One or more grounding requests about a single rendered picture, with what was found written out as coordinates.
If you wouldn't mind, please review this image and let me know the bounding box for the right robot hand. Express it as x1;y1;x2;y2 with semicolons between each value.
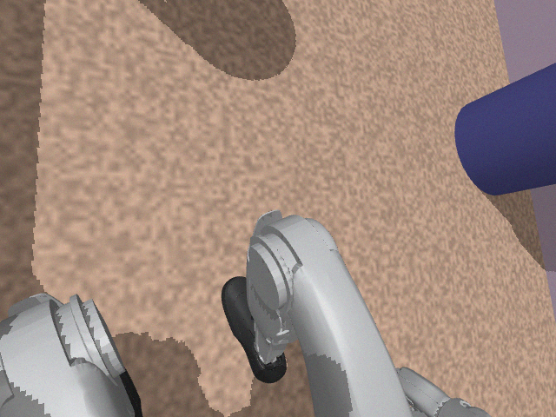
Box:
396;367;451;417

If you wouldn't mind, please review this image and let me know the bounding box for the left robot foot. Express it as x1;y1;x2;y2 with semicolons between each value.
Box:
120;368;142;417

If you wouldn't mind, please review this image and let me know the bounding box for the right robot foot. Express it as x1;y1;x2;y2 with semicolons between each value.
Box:
222;276;287;383

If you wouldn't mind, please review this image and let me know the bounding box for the right robot arm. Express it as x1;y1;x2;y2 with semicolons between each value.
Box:
437;398;491;417

